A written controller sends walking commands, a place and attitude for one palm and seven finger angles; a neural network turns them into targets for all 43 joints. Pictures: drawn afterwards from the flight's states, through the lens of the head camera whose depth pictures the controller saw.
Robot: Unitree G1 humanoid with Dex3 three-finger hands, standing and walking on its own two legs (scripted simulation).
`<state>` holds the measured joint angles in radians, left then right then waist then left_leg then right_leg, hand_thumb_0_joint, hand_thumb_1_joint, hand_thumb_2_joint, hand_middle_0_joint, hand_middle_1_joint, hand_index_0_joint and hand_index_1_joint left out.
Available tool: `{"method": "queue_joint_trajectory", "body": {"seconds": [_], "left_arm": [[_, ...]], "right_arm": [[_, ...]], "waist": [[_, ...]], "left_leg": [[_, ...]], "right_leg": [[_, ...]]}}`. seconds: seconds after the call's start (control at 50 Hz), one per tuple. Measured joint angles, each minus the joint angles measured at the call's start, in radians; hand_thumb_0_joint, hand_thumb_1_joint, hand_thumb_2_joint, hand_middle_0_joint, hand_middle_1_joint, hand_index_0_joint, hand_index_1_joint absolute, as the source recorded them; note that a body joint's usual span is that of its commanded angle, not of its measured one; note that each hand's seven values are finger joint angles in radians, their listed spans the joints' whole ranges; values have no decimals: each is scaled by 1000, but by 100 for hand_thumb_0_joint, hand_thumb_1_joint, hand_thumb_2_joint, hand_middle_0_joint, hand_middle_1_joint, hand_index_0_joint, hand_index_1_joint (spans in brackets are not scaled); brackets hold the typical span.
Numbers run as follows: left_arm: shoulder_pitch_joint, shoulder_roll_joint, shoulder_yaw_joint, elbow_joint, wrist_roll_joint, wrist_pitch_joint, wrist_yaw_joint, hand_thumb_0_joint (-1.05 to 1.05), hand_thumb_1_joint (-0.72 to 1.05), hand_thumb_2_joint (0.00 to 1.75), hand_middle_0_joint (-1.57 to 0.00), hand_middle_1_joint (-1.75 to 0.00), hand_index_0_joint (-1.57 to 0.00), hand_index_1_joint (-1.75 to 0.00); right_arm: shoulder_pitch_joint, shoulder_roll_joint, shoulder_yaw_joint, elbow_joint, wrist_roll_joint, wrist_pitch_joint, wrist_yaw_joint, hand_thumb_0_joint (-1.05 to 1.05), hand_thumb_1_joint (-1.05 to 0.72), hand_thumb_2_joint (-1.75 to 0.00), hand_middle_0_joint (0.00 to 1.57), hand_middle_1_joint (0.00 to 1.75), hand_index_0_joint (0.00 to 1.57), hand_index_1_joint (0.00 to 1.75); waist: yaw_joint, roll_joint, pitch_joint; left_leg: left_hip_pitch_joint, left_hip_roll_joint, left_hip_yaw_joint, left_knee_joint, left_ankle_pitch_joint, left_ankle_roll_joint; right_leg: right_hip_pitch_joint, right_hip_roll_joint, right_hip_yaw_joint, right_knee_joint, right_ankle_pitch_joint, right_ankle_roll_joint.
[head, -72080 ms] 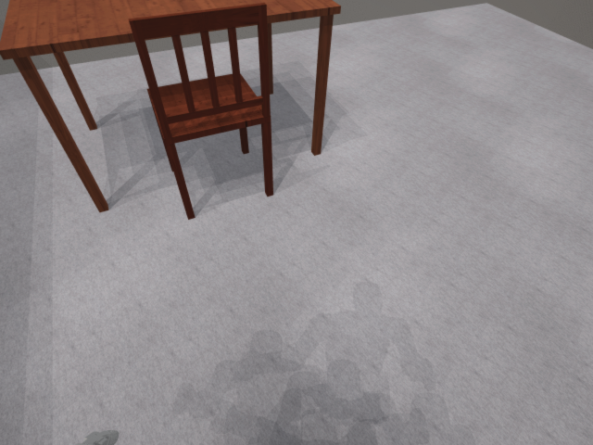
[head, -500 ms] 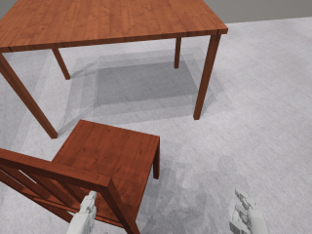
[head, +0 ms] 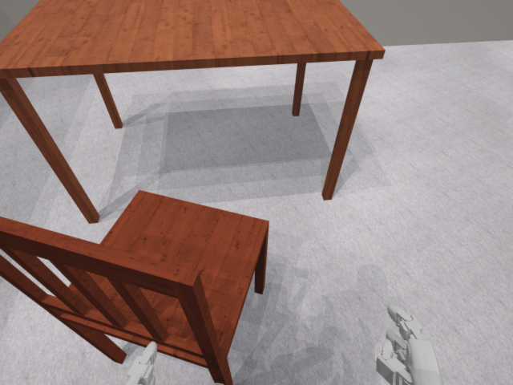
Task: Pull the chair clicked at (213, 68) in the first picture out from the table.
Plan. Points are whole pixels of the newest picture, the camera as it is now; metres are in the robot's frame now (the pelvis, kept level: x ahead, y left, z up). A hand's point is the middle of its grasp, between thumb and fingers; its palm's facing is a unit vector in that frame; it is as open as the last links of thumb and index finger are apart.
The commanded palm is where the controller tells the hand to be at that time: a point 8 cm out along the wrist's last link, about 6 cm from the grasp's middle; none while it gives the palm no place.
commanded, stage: draw the hand back to the body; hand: left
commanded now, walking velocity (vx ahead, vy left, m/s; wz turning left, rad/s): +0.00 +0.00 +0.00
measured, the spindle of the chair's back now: (95, 295) +0.27 +0.29 -0.04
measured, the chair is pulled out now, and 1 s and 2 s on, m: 0.50 0.50 0.50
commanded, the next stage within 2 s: step back with the hand held close in 1.62 s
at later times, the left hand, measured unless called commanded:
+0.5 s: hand out of the picture +0.13 +0.15 +0.08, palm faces +0.03 -1.00 -0.09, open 17.5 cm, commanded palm +0.08 +0.22 +0.11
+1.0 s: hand (36, 304) +0.18 +0.23 +0.17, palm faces +0.37 -0.82 -0.44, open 12.8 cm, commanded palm +0.13 +0.27 +0.20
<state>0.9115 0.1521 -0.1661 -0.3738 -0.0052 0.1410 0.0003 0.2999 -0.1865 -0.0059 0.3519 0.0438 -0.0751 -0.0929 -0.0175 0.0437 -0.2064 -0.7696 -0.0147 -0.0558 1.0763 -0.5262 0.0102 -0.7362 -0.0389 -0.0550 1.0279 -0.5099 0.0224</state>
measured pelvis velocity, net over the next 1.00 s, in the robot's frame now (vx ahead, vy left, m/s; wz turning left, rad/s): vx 0.02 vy -0.01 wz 0.00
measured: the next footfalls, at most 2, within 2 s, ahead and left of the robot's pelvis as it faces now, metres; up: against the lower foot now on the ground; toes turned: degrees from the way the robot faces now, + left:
none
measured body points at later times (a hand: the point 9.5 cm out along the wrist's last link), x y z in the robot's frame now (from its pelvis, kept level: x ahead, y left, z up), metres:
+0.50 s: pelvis -0.01 -0.01 -0.01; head +0.01 -0.02 +0.44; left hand +0.12 +0.21 +0.09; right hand +0.18 -0.23 -0.08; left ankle +0.00 +0.11 -0.67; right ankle +0.00 -0.14 -0.67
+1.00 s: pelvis +0.02 -0.01 +0.05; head -0.01 -0.03 +0.50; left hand +0.15 +0.27 +0.20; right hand +0.20 -0.23 -0.02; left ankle +0.00 +0.11 -0.67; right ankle +0.00 -0.14 -0.67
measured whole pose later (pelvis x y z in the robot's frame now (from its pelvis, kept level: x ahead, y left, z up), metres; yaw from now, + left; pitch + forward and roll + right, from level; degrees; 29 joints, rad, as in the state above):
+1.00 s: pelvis +0.02 -0.01 +0.05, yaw +0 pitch +0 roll -1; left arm 0.68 0.34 0.22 -0.48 -0.06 0.00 0.18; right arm 0.26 -0.21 0.03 0.54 0.04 -0.12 -0.13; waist 0.04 0.08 -0.08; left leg -0.30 0.00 -0.05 0.68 -0.38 0.00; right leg -0.28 -0.03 -0.05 0.65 -0.37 0.01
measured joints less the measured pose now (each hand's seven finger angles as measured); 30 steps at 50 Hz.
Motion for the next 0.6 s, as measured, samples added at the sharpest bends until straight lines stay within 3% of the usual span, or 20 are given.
{"method": "queue_joint_trajectory", "body": {"seconds": [0.06,0.08,0.16,0.26,0.36,0.4,0.46,0.56,0.6], "left_arm": [[28,2,1,-15,-1,-13,-1,-2,-54,20,0,0,-1,0],[36,-1,5,-20,-24,-33,-3,-2,-54,20,0,0,-1,0],[42,-17,30,-54,-89,-167,-7,-2,-54,20,0,0,-1,0],[-5,-9,99,-92,-122,-340,-17,-2,-54,20,0,0,-1,0],[-61,16,164,-70,-154,-508,-91,-2,-55,20,0,0,0,0],[-74,34,182,-65,-174,-517,-132,-2,-55,20,0,0,0,0],[-68,63,217,-67,-208,-476,-166,-2,-55,20,0,0,0,0],[-47,82,287,-82,-269,-417,-158,-2,-52,22,-1,-1,-1,-1],[-59,118,299,-109,-188,-344,-80,-2,-48,23,-1,-1,-2,-2]], "right_arm": [[-1,0,-2,-6,1,0,-4,1,-90,-89,20,30,20,30],[-1,1,-3,-5,0,-7,-5,1,-90,-89,20,30,20,30],[-4,4,-9,19,0,-42,-5,1,-90,-89,20,30,20,30],[-21,14,-18,66,4,-53,6,1,-90,-89,20,30,20,30],[-54,28,-23,105,8,-49,29,1,-90,-89,20,30,20,30],[-62,29,-23,111,16,-40,32,1,-90,-89,20,30,20,30],[-61,30,-20,116,30,-24,22,2,-90,-89,20,30,20,30],[-41,25,-11,124,44,-32,-4,2,-90,-89,20,30,20,30],[-24,21,-9,116,33,-20,-27,2,-90,-89,20,30,20,30]], "waist": [[5,0,0],[6,-2,0],[24,-10,1],[39,-7,0],[40,0,10],[40,4,19],[41,11,26],[43,21,19],[60,17,16]], "left_leg": [[-13,0,-3,12,-2,-1],[-20,0,-5,17,-3,-1],[-55,2,-12,49,-11,-6],[-79,6,-19,77,-19,-12],[-106,14,-17,107,-26,-18],[-102,17,-16,110,-27,-19],[-68,21,-13,92,-24,-21],[13,24,-18,31,-9,-22],[57,26,-15,-7,2,-26]], "right_leg": [[-12,1,-3,11,-3,-1],[-18,1,-4,15,-4,-2],[-49,3,-11,44,-11,-6],[-72,8,-17,71,-20,-11],[-104,15,-14,104,-25,-16],[-101,18,-12,108,-25,-18],[-70,21,-10,91,-21,-18],[15,25,-15,25,-6,-20],[57,27,-13,-10,5,-21]]}}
